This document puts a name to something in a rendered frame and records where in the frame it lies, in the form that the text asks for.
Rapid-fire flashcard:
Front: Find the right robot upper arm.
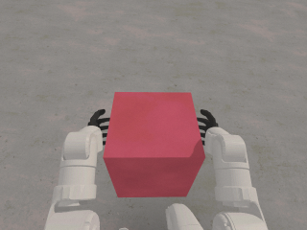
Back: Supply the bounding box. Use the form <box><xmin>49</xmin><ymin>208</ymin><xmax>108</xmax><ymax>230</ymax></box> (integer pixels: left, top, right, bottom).
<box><xmin>212</xmin><ymin>211</ymin><xmax>268</xmax><ymax>230</ymax></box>

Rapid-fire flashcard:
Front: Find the left robot upper arm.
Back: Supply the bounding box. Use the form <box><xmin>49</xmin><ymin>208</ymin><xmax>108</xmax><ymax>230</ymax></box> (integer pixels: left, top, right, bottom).
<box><xmin>45</xmin><ymin>210</ymin><xmax>100</xmax><ymax>230</ymax></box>

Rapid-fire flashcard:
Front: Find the robot right thigh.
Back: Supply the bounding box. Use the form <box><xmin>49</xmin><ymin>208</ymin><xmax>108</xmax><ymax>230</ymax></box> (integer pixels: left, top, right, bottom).
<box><xmin>165</xmin><ymin>203</ymin><xmax>203</xmax><ymax>230</ymax></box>

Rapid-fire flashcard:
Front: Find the robot left hand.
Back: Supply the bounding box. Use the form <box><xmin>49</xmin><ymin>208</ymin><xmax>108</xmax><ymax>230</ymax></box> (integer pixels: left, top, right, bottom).
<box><xmin>87</xmin><ymin>109</ymin><xmax>110</xmax><ymax>146</ymax></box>

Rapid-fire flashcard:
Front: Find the robot left forearm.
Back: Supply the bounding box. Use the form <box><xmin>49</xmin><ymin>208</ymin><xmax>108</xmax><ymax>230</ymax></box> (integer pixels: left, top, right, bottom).
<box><xmin>44</xmin><ymin>126</ymin><xmax>104</xmax><ymax>230</ymax></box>

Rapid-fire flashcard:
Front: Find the robot right hand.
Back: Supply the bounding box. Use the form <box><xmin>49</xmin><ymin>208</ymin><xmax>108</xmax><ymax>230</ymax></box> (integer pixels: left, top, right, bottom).
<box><xmin>197</xmin><ymin>109</ymin><xmax>219</xmax><ymax>146</ymax></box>

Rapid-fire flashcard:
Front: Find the robot right forearm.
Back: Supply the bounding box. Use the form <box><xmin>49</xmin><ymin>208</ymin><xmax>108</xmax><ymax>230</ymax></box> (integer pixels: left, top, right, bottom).
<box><xmin>204</xmin><ymin>126</ymin><xmax>269</xmax><ymax>230</ymax></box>

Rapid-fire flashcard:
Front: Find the carton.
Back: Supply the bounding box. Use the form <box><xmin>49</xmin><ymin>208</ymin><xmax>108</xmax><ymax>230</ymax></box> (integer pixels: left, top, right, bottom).
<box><xmin>103</xmin><ymin>92</ymin><xmax>205</xmax><ymax>197</ymax></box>

